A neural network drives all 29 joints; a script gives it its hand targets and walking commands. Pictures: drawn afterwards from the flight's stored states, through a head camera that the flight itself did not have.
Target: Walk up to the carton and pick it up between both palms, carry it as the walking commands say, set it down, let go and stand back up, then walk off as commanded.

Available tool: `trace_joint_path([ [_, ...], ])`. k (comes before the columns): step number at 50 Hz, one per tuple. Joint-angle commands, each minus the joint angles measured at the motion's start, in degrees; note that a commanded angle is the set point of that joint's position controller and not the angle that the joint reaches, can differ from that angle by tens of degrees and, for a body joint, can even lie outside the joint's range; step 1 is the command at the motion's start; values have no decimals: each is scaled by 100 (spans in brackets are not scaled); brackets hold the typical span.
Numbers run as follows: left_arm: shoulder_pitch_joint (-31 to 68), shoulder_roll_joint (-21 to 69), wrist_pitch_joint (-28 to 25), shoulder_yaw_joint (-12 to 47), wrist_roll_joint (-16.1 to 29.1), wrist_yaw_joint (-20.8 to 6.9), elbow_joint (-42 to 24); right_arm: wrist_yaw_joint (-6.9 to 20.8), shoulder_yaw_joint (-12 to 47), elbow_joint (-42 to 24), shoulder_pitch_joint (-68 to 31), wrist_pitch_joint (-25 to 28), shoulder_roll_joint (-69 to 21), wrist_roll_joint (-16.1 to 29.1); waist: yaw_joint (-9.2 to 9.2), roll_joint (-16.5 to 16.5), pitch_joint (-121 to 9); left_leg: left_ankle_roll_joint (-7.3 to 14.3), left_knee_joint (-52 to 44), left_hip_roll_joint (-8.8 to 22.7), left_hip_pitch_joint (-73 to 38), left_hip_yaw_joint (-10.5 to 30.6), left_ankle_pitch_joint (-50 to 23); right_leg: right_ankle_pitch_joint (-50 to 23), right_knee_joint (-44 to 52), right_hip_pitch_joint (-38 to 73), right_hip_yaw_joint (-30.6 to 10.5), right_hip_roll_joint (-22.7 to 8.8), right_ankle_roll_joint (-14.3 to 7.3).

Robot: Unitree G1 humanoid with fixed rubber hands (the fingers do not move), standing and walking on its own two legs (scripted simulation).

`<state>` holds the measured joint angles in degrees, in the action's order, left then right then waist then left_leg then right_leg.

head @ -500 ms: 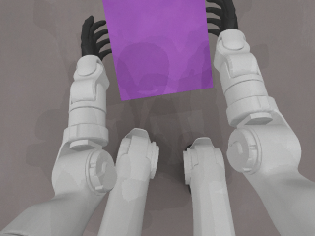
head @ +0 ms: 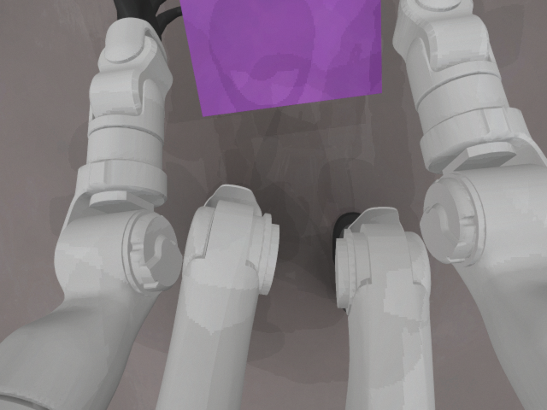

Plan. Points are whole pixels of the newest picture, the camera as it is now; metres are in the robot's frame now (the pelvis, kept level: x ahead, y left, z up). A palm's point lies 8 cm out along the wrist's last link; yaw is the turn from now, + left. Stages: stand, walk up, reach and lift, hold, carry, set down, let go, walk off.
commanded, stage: set down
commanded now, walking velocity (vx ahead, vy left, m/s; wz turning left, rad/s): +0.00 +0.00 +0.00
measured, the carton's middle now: out of the picture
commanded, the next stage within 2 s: none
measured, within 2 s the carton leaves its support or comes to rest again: neither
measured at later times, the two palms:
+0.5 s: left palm (149, 27) +0.49 +0.21 -0.19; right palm out of the picture +0.56 -0.08 -0.18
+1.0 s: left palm (146, 24) +0.49 +0.22 -0.20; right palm out of the picture +0.56 -0.08 -0.21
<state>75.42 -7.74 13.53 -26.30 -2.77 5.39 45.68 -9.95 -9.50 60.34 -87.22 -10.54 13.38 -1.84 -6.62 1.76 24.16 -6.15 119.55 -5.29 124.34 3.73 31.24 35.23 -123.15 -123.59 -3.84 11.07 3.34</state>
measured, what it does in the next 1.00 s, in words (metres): stands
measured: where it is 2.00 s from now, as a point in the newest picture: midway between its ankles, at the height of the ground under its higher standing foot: (290, 266)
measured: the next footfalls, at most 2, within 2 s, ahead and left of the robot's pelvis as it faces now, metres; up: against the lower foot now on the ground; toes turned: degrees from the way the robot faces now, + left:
none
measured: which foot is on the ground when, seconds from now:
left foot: down 0.00-1.00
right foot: down 0.00-1.00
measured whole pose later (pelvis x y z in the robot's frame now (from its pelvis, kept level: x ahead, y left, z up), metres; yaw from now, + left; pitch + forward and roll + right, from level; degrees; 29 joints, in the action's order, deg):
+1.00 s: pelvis +0.01 +0.00 -0.02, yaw +0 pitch +39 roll +2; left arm 74.9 -10.4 10.0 -23.4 -1.2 1.8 56.7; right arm -6.0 -6.6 67.1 -84.2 -8.3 15.1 0.3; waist -7.2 1.4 17.9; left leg -4.2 123.8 -2.4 129.6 2.3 32.8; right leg 36.9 -127.1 -128.7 -1.3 7.7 0.9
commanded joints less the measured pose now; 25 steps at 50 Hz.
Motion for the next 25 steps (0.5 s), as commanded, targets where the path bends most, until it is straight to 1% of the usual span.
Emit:
trace_joint_path([
  [1,3885,4301,-344,2517,658,-1555,-523,1532,1681,-485,-2532,90,-5365,497,-310,687,-8467,307,-391,-87,-3087,-1016,-2356,-2070,807,2854,671,-118,-196],
  [2,3965,4374,-370,2620,681,-1576,-730,1534,1711,-581,-2425,107,-5516,521,-396,706,-8415,323,-402,-155,-2928,-1023,-2414,-2252,803,2924,660,-96,-210],
  [3,3996,4270,-383,2597,724,-1562,-678,1528,1745,-552,-2518,127,-5413,610,-409,639,-8427,303,-369,-94,-3070,-1018,-2495,-2267,726,2839,676,-111,-211],
  [4,4042,4316,-389,2659,723,-1575,-712,1557,1759,-586,-2506,145,-5503,633,-423,602,-8302,338,-335,-103,-3116,-988,-2622,-2290,738,2670,650,-111,-229],
  [5,3961,4371,-394,2627,706,-1569,-668,1555,1776,-446,-2415,139,-5544,650,-424,625,-8316,342,-348,-96,-3046,-995,-2578,-2338,734,2810,661,-98,-236],
  [6,4048,4291,-412,2670,785,-1580,-740,1567,1754,-518,-2435,134,-5558,648,-442,598,-8338,353,-341,-135,-3085,-1015,-2520,-2232,707,2775,689,-99,-239],
  [7,4123,4229,-407,2670,822,-1574,-757,1572,1769,-523,-2455,138,-5470,674,-354,633,-8365,344,-290,-86,-3072,-992,-2481,-2184,640,2743,679,-114,-252],
  [8,4104,4233,-400,2596,765,-1585,-645,1576,1729,-447,-2452,129,-5496,638,-389,642,-8151,363,-285,-86,-2935,-1013,-2438,-2166,729,2744,615,-119,-249],
  [9,4035,4198,-386,2562,778,-1596,-552,1592,1711,-390,-2400,126,-5401,646,-396,636,-7942,367,-301,-86,-2909,-981,-2354,-2073,689,2587,651,-110,-254],
  [10,4067,4200,-388,2534,777,-1606,-541,1593,1694,-378,-2375,129,-5360,627,-384,643,-7900,363,-280,-81,-2855,-1028,-2267,-2033,726,2684,628,-125,-267],
  [11,3945,4164,-380,2430,709,-1600,-405,1603,1662,-344,-2446,125,-5305,645,-374,645,-7621,391,-277,-75,-2728,-994,-2196,-1899,703,2370,611,-120,-262],
  [13,3842,4080,-362,2255,615,-1602,-186,1622,1555,-326,-2578,144,-5159,634,-391,598,-7311,417,-282,-41,-2642,-980,-2040,-1644,708,2170,634,-147,-289],
  [16,3707,4018,-358,2062,408,-1573,61,1720,1268,52,-2374,145,-5032,471,-355,475,-6359,430,-391,-81,-2376,-916,-1793,-1343,715,1468,676,-146,-326],
  [17,3742,3964,-361,1998,359,-1560,24,1736,1167,175,-2278,127,-5033,439,-305,551,-6220,465,-422,-80,-2234,-868,-1658,-1258,730,1421,668,-150,-355],
  [18,3698,3912,-341,1883,264,-1551,179,1765,1073,331,-2171,109,-4990,347,-323,522,-5996,449,-474,-66,-2183,-897,-1536,-1144,786,1287,666,-127,-370],
  [19,3753,3750,-371,1800,249,-1536,83,1778,1009,318,-2131,118,-4895,333,-297,584,-5989,456,-426,-42,-2145,-870,-1509,-1122,745,1254,648,-150,-378],
  [20,3624,3687,-365,1715,178,-1532,252,1796,955,374,-2244,123,-4787,296,-376,587,-5853,474,-492,-42,-2088,-861,-1468,-1041,802,1172,638,-163,-375],
  [21,3634,3677,-388,1670,138,-1526,215,1817,876,369,-2250,109,-4822,239,-335,588,-5809,477,-518,-55,-2049,-830,-1447,-1063,761,1113,648,-155,-369],
  [22,3712,3656,-391,1632,71,-1516,146,1825,820,457,-2187,111,-4816,230,-430,478,-5850,457,-515,-24,-2069,-868,-1434,-1064,783,1170,584,-165,-416],
  [23,3625,3769,-407,1604,90,-1501,227,1828,803,415,-2236,143,-4790,222,-389,465,-5911,456,-520,-65,-2191,-856,-1510,-1103,751,1108,632,-129,-415],
  [24,3586,3765,-436,1639,157,-1503,126,1824,841,288,-2277,181,-4725,285,-397,471,-6040,445,-474,-62,-2189,-872,-1609,-1175,742,1173,655,-140,-408],
  [25,3497,3768,-447,1614,131,-1516,222,1823,863,290,-2291,190,-4731,274,-367,439,-6055,462,-474,-50,-2256,-832,-1734,-1287,741,1199,617,-146,-398],
])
